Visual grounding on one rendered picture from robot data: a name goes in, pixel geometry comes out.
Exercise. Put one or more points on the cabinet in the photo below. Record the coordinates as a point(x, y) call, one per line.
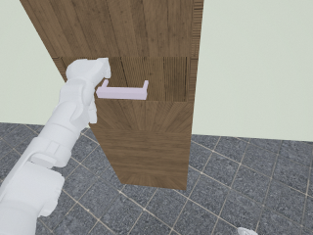
point(146, 142)

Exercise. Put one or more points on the robot left forearm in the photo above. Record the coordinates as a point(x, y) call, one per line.
point(53, 145)

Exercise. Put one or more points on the left robot hand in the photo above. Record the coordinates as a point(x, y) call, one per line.
point(93, 70)

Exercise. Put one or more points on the drawer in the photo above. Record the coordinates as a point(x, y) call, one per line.
point(167, 76)

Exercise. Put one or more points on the handle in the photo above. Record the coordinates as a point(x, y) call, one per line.
point(131, 93)

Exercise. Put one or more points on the robot left upper arm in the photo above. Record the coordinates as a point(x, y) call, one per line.
point(35, 191)

